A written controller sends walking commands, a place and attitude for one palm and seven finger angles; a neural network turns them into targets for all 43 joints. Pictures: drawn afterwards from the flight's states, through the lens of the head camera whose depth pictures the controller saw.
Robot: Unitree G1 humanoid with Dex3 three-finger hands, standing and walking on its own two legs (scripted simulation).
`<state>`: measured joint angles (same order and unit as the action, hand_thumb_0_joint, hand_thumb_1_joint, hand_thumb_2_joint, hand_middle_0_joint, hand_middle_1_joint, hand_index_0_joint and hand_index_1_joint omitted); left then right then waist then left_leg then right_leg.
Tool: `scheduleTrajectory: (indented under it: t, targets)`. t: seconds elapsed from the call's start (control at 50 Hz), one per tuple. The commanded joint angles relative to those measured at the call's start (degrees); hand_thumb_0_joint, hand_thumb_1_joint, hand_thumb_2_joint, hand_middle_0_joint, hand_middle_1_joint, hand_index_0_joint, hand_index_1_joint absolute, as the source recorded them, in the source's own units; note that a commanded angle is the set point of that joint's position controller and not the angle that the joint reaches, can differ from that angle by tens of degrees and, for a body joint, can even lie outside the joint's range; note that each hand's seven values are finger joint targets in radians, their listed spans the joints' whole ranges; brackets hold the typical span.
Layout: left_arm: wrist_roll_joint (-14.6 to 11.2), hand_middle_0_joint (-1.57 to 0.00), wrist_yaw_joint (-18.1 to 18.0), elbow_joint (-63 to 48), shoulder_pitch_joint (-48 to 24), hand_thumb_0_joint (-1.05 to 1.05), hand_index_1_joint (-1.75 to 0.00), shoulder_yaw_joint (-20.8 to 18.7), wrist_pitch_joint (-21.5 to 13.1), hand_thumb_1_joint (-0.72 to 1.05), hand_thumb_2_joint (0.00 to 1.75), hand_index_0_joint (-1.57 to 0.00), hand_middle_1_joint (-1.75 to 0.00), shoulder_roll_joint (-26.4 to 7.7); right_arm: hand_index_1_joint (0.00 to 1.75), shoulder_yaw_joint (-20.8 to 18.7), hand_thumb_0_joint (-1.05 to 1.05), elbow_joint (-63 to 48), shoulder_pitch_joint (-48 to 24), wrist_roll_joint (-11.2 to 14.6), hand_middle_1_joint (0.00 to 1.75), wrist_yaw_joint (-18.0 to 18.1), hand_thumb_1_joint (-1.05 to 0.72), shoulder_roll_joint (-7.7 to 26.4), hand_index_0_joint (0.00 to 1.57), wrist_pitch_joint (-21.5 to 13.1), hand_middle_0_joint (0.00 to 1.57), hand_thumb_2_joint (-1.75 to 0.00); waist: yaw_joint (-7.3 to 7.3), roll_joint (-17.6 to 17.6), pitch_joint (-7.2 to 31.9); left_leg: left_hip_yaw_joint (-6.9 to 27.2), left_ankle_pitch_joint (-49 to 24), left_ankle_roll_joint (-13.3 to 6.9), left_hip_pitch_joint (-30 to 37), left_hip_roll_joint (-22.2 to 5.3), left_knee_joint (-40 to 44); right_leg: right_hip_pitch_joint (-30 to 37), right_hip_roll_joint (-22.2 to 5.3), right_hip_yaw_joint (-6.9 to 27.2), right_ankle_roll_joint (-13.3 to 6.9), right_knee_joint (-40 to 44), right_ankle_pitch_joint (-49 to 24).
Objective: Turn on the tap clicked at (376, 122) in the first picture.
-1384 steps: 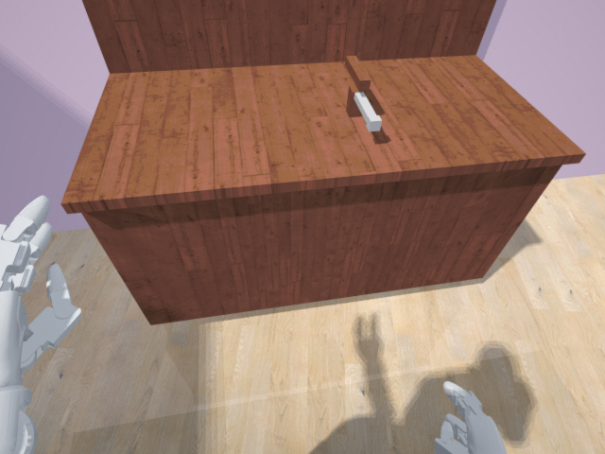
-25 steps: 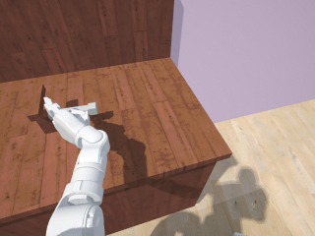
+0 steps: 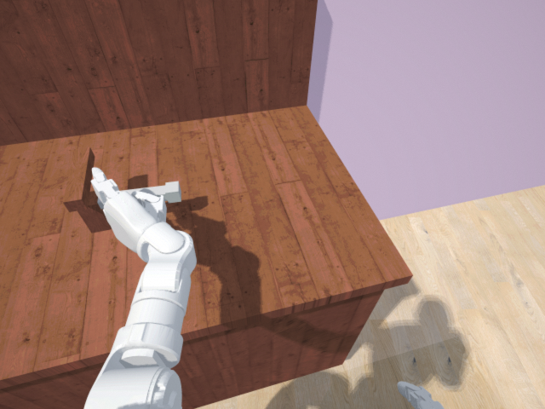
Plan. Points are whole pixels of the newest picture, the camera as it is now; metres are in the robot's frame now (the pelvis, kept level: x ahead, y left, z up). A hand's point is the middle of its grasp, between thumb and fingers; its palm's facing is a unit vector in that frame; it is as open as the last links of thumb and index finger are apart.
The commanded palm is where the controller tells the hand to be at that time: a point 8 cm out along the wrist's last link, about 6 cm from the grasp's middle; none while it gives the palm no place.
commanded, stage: draw the hand back beside the body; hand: left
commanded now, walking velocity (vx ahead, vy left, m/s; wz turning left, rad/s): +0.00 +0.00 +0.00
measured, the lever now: (173, 192) +0.49 +0.21 +0.02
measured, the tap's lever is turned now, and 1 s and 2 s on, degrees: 86 86 86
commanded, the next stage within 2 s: step back with the hand held close in 1.44 s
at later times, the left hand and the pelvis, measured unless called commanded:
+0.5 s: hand (122, 246) +0.29 +0.21 +0.14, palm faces +0.24 -0.94 -0.25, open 7.7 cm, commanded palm +0.25 +0.25 +0.15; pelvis +0.00 +0.01 +0.03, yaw -2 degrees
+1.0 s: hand (67, 273) +0.23 +0.23 +0.17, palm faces +0.32 -0.90 -0.30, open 7.5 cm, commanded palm +0.19 +0.27 +0.19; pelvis +0.00 +0.01 +0.03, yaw -2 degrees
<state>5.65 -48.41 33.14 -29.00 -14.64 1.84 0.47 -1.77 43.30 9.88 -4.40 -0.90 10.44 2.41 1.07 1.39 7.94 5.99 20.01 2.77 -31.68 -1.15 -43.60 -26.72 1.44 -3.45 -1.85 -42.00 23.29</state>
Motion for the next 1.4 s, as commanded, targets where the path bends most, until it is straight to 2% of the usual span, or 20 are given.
scheduleTrajectory:
  t: [0.0,0.06,0.1,0.12,0.14,0.16,0.18,0.2,0.22,0.26,0.36,0.48,0.52,0.6,0.76,0.82,0.88,1.02,1.14,1.38]
  targets:
    - [2.7,-0.15,14.5,-25.3,-14.5,0.00,-0.16,7.6,-5.8,0.90,0.90,-0.15,-0.16,-11.9,0.30,-2.7,0.00,-10.5,-1.3,1.7,0.30,2.9,-0.90,8.4,0.20,-0.2,0.20,-0.90,-0.11,0.5,21.0,-5.9,-25.4,-3.8,16.9,0.8,3.4,11.0,-0.9,1.8,-0.7,4.9,-31.4]
    - [-3.4,-0.16,26.4,-27.4,-3.1,0.00,-0.17,7.5,-6.3,0.90,0.90,-0.16,-0.17,-14.5,0.30,-1.3,0.00,-13.0,-1.9,3.7,0.30,4.5,-0.90,8.1,0.20,0.4,0.20,-0.90,-0.98,-3.4,14.4,-6.2,-22.9,-4.1,15.4,0.7,5.6,13.3,-0.6,2.2,-0.1,6.8,-33.0]
    - [-8.4,-0.16,28.4,-28.4,4.1,0.00,-0.17,0.2,-4.9,0.90,0.90,-0.16,-0.17,-18.3,0.30,-0.7,0.00,-14.5,-3.9,4.5,0.30,5.6,-0.90,7.9,0.20,0.6,0.20,-0.90,-4.11,-2.4,11.2,-6.3,-19.6,-4.0,14.4,1.0,8.2,15.9,-0.6,2.0,0.2,9.3,-30.1]
    - [-9.7,-0.16,28.1,-31.0,5.0,0.00,-0.18,1.3,-4.0,0.90,0.90,-0.16,-0.18,-16.4,0.30,0.0,0.00,-15.6,-4.6,4.6,0.30,5.8,-0.90,7.5,0.20,0.5,0.20,-0.90,-4.27,-3.6,9.8,-6.4,-18.3,-4.0,13.9,1.2,9.1,16.2,-0.5,1.6,0.5,10.0,-28.6]
    - [-10.5,-0.16,27.2,-32.3,6.3,0.00,-0.18,0.1,-3.1,0.90,0.90,-0.16,-0.18,-17.0,0.30,0.1,0.00,-16.0,-5.7,4.7,0.30,5.9,-0.90,7.5,0.20,0.1,0.20,-0.90,-4.48,-3.9,7.6,-6.6,-17.2,-4.0,13.7,1.1,9.5,15.7,-0.6,1.7,0.8,11.3,-27.1]
    - [-6.3,-0.16,32.3,-27.1,13.9,0.00,-0.18,1.2,-3.6,0.90,0.90,-0.16,-0.18,-26.8,0.30,-0.4,0.00,-14.1,-0.6,4.8,0.30,5.0,-0.90,7.7,0.20,0.0,0.20,-0.90,-1.25,-7.2,4.1,-6.3,-15.3,-4.3,16.9,0.2,11.3,16.1,-1.5,2.5,0.9,13.0,-27.0]
    - [-8.0,-0.16,35.0,-30.7,13.3,0.00,-0.19,-0.2,-4.7,0.90,0.90,-0.16,-0.19,-27.5,0.30,-0.4,0.00,-15.9,-1.7,5.2,0.30,4.9,-0.90,7.9,0.20,-0.2,0.20,-0.90,-2.11,-6.5,3.8,-6.5,-15.2,-4.6,17.1,0.5,12.7,17.4,-1.6,2.8,0.8,13.9,-27.1]
    - [-8.2,-0.16,36.6,-36.0,11.0,0.00,-0.19,-0.8,-6.1,0.90,0.90,-0.16,-0.19,-29.6,0.30,-0.3,0.00,-16.4,-3.3,5.5,0.30,5.0,-0.90,8.1,0.20,-0.8,0.20,-0.90,-2.61,-0.2,4.6,-6.6,-15.4,-4.5,20.1,0.8,13.6,18.0,-1.8,3.1,0.4,14.8,-26.0]
    - [-8.1,-0.16,37.9,-40.6,7.8,0.00,-0.19,2.1,-7.3,0.90,0.90,-0.16,-0.19,-28.0,0.30,0.0,0.00,-16.9,-3.8,5.5,0.30,5.0,-0.90,7.6,0.20,-1.8,0.20,-0.90,-1.69,4.1,4.5,-6.7,-16.1,-4.5,22.7,0.9,13.9,17.2,-1.7,3.3,0.3,15.6,-25.7]
    - [-8.5,-0.17,39.2,-42.2,8.8,0.00,-0.20,5.1,-8.1,0.90,0.90,-0.17,-0.20,-26.0,0.30,0.3,0.00,-16.9,-4.5,5.4,0.30,4.9,-0.90,7.8,0.20,-3.8,0.20,-0.90,-1.12,3.2,1.4,-6.1,-15.0,-4.3,24.4,0.6,15.3,15.8,-1.2,2.9,0.3,17.5,-23.0]
    - [-8.6,-0.17,40.6,-43.2,11.6,0.00,-0.21,10.0,-9.7,0.90,0.90,-0.17,-0.21,-22.1,0.30,0.5,0.00,-15.9,-5.2,5.3,0.30,5.3,-0.90,8.3,0.20,-7.2,0.20,-0.90,-0.62,1.0,-1.7,-4.6,-11.1,-4.3,27.6,0.3,18.4,14.5,-0.7,2.4,0.1,20.3,-16.5]
    - [-8.8,-0.18,41.2,-43.2,19.9,0.00,-0.23,4.0,-10.9,0.90,0.90,-0.18,-0.23,-26.1,0.30,0.6,0.00,-15.2,-6.7,4.9,0.30,5.4,-0.90,8.7,0.20,-7.6,0.20,-0.90,-2.50,-3.4,-1.8,-4.9,-11.6,-4.6,27.1,0.4,19.8,17.6,-1.2,2.3,0.4,21.3,-16.8]
    - [-8.8,-0.18,41.5,-45.7,21.6,0.00,-0.24,2.7,-11.3,0.90,0.90,-0.18,-0.24,-26.3,0.30,1.0,0.00,-15.4,-7.2,4.9,0.30,5.4,-0.90,8.1,0.20,-7.3,0.20,-0.90,-3.04,1.8,-2.3,-5.0,-11.7,-4.1,26.9,0.4,20.4,18.4,-1.5,2.2,-0.1,21.4,-16.5]
    - [-9.1,-0.18,41.7,-51.0,24.9,0.00,-0.25,0.1,-11.4,0.90,0.90,-0.18,-0.25,-28.5,0.30,1.4,0.00,-15.8,-8.1,4.6,0.30,5.3,-0.90,7.9,0.20,-7.9,0.20,-0.90,-3.86,3.3,-2.7,-4.4,-13.1,-3.9,27.3,0.3,21.1,19.4,-1.5,2.2,-0.2,22.1,-17.3]
    - [-9.6,-0.19,42.3,-56.3,31.8,0.00,-0.27,1.0,-10.5,0.90,0.90,-0.19,-0.27,-26.2,0.30,1.4,0.00,-16.2,-8.7,4.4,0.30,5.3,-0.90,7.8,0.20,-8.8,0.20,-0.90,-3.73,0.2,-4.0,-4.5,-14.0,-4.0,27.8,-0.2,20.8,18.8,-1.4,2.1,0.1,22.7,-17.9]
    - [-9.2,-0.19,42.1,-59.1,31.9,0.00,-0.28,0.8,-10.9,0.90,0.90,-0.19,-0.28,-26.4,0.30,1.4,0.00,-16.0,-9.0,4.3,0.30,5.5,-0.90,7.8,0.20,-9.2,0.20,-0.90,-3.74,2.8,-4.1,-4.6,-13.1,-4.0,28.3,0.0,20.9,18.5,-1.5,2.4,-0.1,23.0,-16.7]
    - [-9.5,-0.20,41.9,-61.0,36.0,0.00,-0.29,-1.4,-10.9,0.90,0.90,-0.20,-0.29,-27.7,0.30,1.1,0.00,-16.0,-9.0,4.1,0.30,5.5,-0.90,8.0,0.20,-9.8,0.20,-0.90,-4.36,-0.9,-3.2,-4.5,-14.9,-4.4,28.1,-0.1,20.3,19.4,-1.7,2.2,0.2,22.6,-18.8]
    - [-9.5,-0.20,41.7,-66.5,42.7,0.00,-0.30,-4.4,-11.3,0.90,0.90,-0.20,-0.30,-28.7,0.30,1.0,0.00,-15.6,-8.9,4.0,0.30,5.4,-0.90,7.9,0.20,-10.5,0.20,-0.90,-4.88,3.9,-3.5,-4.6,-16.5,-4.0,27.6,0.0,19.6,19.9,-1.8,2.3,-0.1,22.3,-20.4]
    - [-9.9,-0.20,41.6,-70.2,48.3,0.00,-0.30,-7.1,-11.5,0.90,0.90,-0.20,-0.30,-30.1,0.30,0.5,0.00,-16.0,-8.6,4.0,0.30,5.5,-0.90,7.9,0.20,-11.3,0.20,-0.90,-5.10,2.0,-4.8,-4.5,-16.4,-4.3,26.7,-0.3,18.8,19.2,-2.0,2.2,0.3,22.0,-20.6]
    - [-9.8,-0.20,41.4,-69.1,46.3,0.00,-0.30,-6.2,-11.4,0.90,0.90,-0.20,-0.30,-29.5,0.30,0.6,0.00,-15.7,-9.0,3.9,0.30,6.0,-0.90,8.0,0.20,-11.7,0.20,-0.90,-5.10,1.4,-4.7,-4.2,-15.0,-4.6,26.4,0.2,18.5,18.7,-2.1,2.3,0.3,21.7,-19.1]
